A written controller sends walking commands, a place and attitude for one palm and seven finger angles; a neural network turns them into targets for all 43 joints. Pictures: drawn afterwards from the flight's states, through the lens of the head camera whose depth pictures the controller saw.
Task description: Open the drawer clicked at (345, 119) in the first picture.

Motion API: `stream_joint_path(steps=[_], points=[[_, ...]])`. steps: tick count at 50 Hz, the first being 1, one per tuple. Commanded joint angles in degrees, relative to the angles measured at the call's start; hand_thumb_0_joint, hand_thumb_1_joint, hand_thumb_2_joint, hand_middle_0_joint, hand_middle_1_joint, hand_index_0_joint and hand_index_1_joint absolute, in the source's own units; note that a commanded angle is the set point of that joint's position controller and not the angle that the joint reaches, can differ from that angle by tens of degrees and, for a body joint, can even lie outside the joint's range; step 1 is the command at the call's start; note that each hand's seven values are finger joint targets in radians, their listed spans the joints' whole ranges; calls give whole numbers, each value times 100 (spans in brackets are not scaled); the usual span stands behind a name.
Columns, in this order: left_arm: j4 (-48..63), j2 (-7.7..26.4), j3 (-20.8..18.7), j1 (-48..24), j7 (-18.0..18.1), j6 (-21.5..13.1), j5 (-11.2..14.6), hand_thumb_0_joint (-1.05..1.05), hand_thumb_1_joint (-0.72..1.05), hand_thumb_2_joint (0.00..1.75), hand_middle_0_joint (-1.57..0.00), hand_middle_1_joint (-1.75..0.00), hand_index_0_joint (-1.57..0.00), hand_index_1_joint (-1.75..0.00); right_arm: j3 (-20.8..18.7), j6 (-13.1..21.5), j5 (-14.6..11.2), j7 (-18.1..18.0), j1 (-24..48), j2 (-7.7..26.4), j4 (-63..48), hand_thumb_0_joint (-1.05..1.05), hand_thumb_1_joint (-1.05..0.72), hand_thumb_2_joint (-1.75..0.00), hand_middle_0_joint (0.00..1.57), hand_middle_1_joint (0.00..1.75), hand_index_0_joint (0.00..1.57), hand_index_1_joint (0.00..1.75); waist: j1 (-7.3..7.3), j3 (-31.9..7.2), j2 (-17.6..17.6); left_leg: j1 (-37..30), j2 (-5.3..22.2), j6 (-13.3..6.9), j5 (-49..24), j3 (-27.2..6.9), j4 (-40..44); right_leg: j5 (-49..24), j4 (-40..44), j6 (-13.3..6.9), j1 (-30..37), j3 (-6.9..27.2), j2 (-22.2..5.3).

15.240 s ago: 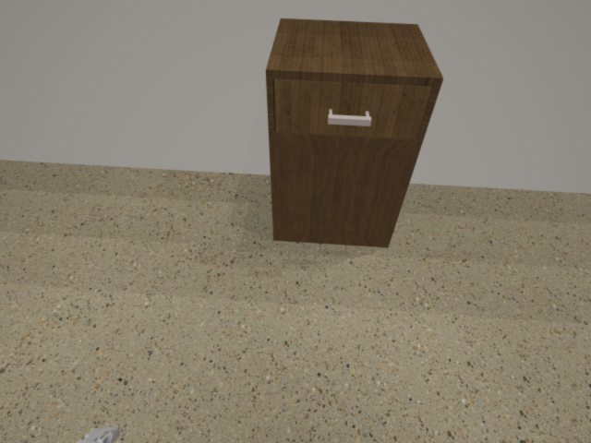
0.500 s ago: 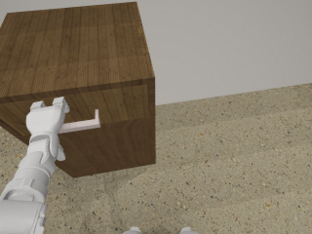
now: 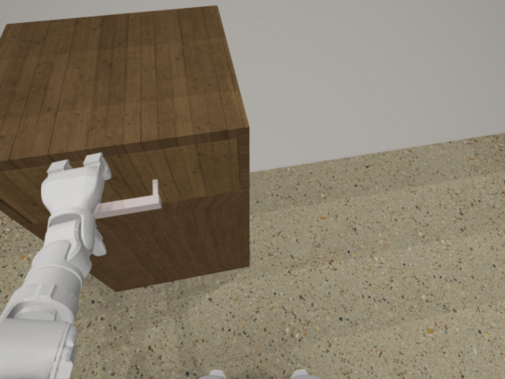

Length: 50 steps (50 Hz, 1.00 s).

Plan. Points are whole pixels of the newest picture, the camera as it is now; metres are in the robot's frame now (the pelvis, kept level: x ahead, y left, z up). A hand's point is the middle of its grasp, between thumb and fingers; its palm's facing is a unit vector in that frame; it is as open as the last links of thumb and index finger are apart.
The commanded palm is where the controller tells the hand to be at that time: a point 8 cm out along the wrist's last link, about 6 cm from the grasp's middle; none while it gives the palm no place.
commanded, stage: move the hooked fingers above the handle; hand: left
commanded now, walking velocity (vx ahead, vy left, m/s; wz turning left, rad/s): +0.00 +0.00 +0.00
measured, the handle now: (127, 197) +0.46 +0.26 -0.07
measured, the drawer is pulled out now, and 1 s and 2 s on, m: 0.00 0.00 0.00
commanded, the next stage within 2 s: none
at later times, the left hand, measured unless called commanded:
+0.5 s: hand (95, 203) +0.40 +0.29 -0.01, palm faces -0.03 -0.01 -1.00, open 13.6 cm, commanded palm +0.38 +0.27 +0.05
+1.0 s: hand (104, 203) +0.41 +0.28 -0.02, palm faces +0.02 -0.02 -1.00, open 13.5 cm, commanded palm +0.39 +0.28 +0.05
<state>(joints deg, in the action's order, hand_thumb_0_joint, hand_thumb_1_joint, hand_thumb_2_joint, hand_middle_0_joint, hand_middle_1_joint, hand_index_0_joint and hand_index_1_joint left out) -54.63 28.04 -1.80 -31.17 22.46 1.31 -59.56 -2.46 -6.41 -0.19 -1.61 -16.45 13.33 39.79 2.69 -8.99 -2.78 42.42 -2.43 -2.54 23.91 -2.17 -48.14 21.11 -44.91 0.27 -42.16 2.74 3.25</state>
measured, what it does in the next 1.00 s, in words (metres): stands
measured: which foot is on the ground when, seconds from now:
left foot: down 0.00-1.00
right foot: down 0.00-1.00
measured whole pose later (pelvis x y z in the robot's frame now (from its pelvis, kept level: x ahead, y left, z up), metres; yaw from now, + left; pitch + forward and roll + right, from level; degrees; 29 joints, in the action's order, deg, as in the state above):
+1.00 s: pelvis +0.00 +0.00 -0.01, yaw +0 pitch +20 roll -2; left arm -52.2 26.5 -4.1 -29.9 28.0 -1.3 -61.6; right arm -2.8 -6.9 0.6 -0.9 -14.6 14.1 40.9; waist 2.9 -9.2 -3.2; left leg 46.1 -2.0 -2.2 25.6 -1.9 -51.8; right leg 22.8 -48.9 0.0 -46.1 2.7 3.8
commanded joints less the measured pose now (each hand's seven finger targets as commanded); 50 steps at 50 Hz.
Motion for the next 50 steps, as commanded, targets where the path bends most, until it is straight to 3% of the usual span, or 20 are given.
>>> stream_joint_path(steps=[1,4,7,9,12,17,21,24,26,28,32,36,38,39,41,44,45,48,49,50], points=[[1267,622,276,-1711,-117,-523,-60,0,-50,30,-30,-120,-30,-120,-394,201,26,-134,-504,925,-430,0,-90,-90,20,30,20,30,219,-1790,-85,-1801,211,40,-2475,8,477,-1491,459,-264,637,-411,17],[1321,666,166,-1802,-10,-771,-114,0,-50,30,-30,-120,-30,-120,-400,202,55,-96,-537,906,-421,0,-90,-90,20,30,20,30,168,-1610,-209,-1645,202,70,-2321,-32,450,-1285,374,-300,417,-450,22],[1192,1301,-422,-1939,382,-783,-280,0,-50,30,-30,-120,-30,-120,-353,164,89,-36,-495,954,-400,0,-90,-90,20,30,20,30,40,-1524,-206,-1114,135,46,-1956,13,376,-1165,207,-348,397,-425,22],[1463,1890,-923,-2107,711,-741,-433,0,-50,30,-30,-120,-30,-120,-331,135,148,8,-426,993,-436,0,-90,-90,20,30,20,30,-153,-2011,-471,-1123,102,94,-2178,-13,295,-1300,-21,-374,509,-412,21],[1716,2062,-1146,-2027,1081,-504,-505,0,-50,30,-30,-120,-30,-120,-342,114,209,73,-316,966,-454,0,-90,-90,20,30,20,30,-282,-2640,-805,-1351,76,172,-2777,79,114,-1792,-217,-367,728,-411,35],[1451,1826,-879,-1896,1019,55,-217,0,-50,30,-30,-120,-30,-120,-354,69,123,63,-309,983,-434,0,-90,-90,20,30,20,30,-98,-2683,-216,-1220,63,89,-2606,191,210,-2111,-11,-249,1256,-357,35],[1271,1676,-641,-1879,615,195,-24,0,-50,30,-30,-120,-30,-120,-353,99,53,-30,-330,1002,-388,0,-90,-90,20,30,20,30,28,-2547,135,-1231,74,-4,-2443,236,379,-2270,250,-187,1580,-276,-12],[1071,1455,-399,-1596,194,55,30,0,-50,30,-30,-120,-30,-120,-340,125,4,-100,-366,992,-381,0,-90,-90,20,30,20,30,68,-2211,230,-1205,81,-40,-2392,259,473,-2350,394,-181,1626,-233,-39],[978,953,65,-1589,-39,-105,2,0,-50,30,-30,-120,-30,-120,-333,158,-23,-139,-396,959,-411,0,-90,-90,20,30,20,30,210,-1713,319,-1145,86,-59,-2137,246,517,-2102,529,-182,1354,-255,-36],[848,849,158,-1574,-200,-324,-33,0,-50,30,-30,-120,-30,-120,-323,183,-26,-156,-428,960,-421,0,-90,-90,20,30,20,30,241,-1350,303,-1053,89,-63,-1915,215,544,-1791,584,-223,1146,-263,-43],[1306,1261,-224,-1818,-105,-858,-161,0,-50,30,-30,-120,-30,-120,-349,201,20,-169,-479,919,-464,0,-90,-90,20,30,20,30,94,-1665,-95,-1040,68,-43,-1920,185,377,-1672,363,-275,939,-227,-38],[1529,1891,-902,-2101,475,-1065,-362,0,-50,30,-30,-120,-30,-120,-360,210,118,-89,-465,926,-389,0,-90,-90,20,30,20,30,-36,-2074,-355,-823,63,-9,-2088,128,72,-1665,-37,-305,671,-247,-12],[1631,2195,-1204,-2175,796,-955,-446,0,-50,30,-30,-120,-30,-120,-359,196,188,-40,-402,944,-359,0,-90,-90,20,30,20,30,-127,-2381,-490,-814,44,31,-2314,107,-54,-1769,-248,-320,664,-287,4],[1669,2203,-1207,-2157,932,-856,-486,0,-50,30,-30,-120,-30,-120,-364,190,191,-6,-398,948,-379,0,-90,-90,20,30,20,30,-162,-2558,-726,-921,29,73,-2426,108,-66,-1809,-303,-320,646,-309,8],[1566,2065,-1162,-1909,1060,-575,-440,0,-50,30,-30,-120,-30,-120,-395,176,191,56,-378,951,-374,0,-90,-90,20,30,20,30,-211,-2823,-742,-1130,36,116,-2726,156,-95,-2027,-322,-306,753,-358,37],[1602,2267,-1237,-2035,1061,-203,-284,0,-50,30,-30,-120,-30,-120,-387,92,155,62,-399,1013,-347,0,-90,-90,20,30,20,30,-136,-3036,-368,-1219,46,103,-2911,160,-19,-2350,-229,-243,1119,-354,38],[1547,2093,-1071,-1952,1018,-84,-201,0,-50,30,-30,-120,-30,-120,-376,77,132,52,-389,998,-378,0,-90,-90,20,30,20,30,-121,-2910,-346,-1197,34,81,-2809,207,43,-2359,-147,-228,1251,-343,36],[1234,2166,-1012,-1988,757,134,-5,0,-50,30,-30,-120,-30,-120,-309,44,84,-29,-312,1037,-327,0,-90,-90,20,30,20,30,-38,-2561,89,-941,30,12,-2432,221,235,-2302,68,-190,1538,-287,-4],[1228,2124,-905,-2061,663,140,-38,0,-50,30,-30,-120,-30,-120,-312,47,46,-61,-304,1018,-332,0,-90,-90,20,30,20,30,0,-2542,35,-1005,37,-6,-2377,239,304,-2275,151,-168,1528,-260,-16],[1087,1907,-702,-1986,537,154,-25,0,-50,30,-30,-120,-30,-120,-312,59,38,-81,-348,1033,-333,0,-90,-90,20,30,20,30,44,-2362,99,-1050,57,-10,-2309,225,352,-2156,193,-183,1457,-292,-13]])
